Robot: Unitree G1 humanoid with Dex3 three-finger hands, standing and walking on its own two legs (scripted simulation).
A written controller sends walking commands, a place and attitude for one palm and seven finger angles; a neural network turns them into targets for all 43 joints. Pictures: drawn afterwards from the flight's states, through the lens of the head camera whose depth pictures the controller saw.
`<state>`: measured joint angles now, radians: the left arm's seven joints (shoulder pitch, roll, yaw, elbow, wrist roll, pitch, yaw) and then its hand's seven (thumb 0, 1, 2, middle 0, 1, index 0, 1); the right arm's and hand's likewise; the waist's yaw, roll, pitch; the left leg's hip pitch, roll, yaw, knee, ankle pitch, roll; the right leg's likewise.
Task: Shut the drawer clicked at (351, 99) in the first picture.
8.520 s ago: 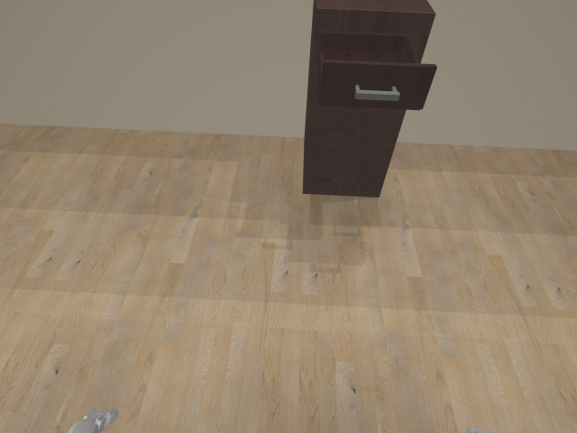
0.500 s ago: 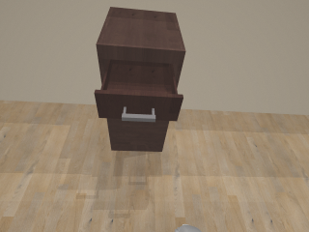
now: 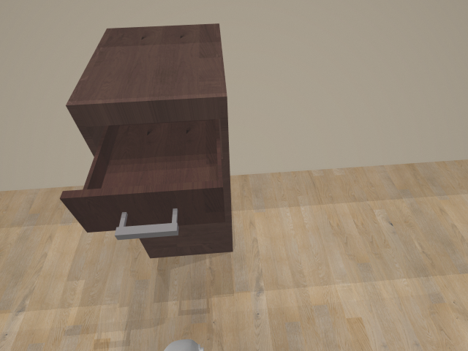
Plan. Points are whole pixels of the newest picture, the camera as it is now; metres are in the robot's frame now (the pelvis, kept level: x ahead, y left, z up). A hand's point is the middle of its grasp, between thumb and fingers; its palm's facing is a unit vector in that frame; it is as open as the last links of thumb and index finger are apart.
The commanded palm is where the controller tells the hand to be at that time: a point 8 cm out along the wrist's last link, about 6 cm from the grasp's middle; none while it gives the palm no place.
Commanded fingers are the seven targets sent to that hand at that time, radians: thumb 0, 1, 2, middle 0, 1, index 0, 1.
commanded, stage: come to a stop and stand still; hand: left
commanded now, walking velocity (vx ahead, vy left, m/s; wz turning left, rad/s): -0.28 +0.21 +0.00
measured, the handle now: (148, 223) +0.39 +0.20 -0.06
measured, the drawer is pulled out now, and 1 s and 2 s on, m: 0.23 0.23 0.23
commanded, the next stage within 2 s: look again from close up in 1.68 s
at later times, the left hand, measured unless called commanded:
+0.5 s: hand out of the picture +0.03 +0.18 -0.17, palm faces +0.02 -0.98 -0.21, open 7.3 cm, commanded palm none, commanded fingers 0.00 0.90 0.90 -0.20 -0.30 -0.20 -0.30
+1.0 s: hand out of the picture +0.08 +0.23 -0.17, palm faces -0.04 -0.98 -0.19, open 7.3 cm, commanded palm none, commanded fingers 0.00 0.90 0.90 -0.20 -0.30 -0.20 -0.30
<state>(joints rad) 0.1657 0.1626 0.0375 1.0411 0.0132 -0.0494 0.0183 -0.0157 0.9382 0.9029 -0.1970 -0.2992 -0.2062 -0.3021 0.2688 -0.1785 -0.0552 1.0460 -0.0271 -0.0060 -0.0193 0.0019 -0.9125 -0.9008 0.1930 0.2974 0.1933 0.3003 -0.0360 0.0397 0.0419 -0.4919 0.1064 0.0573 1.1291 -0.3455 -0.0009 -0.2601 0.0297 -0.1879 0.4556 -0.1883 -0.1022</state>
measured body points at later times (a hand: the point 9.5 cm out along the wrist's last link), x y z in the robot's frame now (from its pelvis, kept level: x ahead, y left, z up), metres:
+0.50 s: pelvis +0.02 +0.00 +0.00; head +0.04 -0.01 +0.45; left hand +0.03 +0.23 -0.16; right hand +0.08 -0.23 -0.16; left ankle +0.08 +0.12 -0.74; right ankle +0.05 -0.06 -0.74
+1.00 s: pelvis +0.01 +0.06 +0.00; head +0.02 +0.07 +0.45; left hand +0.08 +0.28 -0.15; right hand +0.00 -0.15 -0.15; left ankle +0.02 +0.13 -0.74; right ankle +0.05 -0.06 -0.74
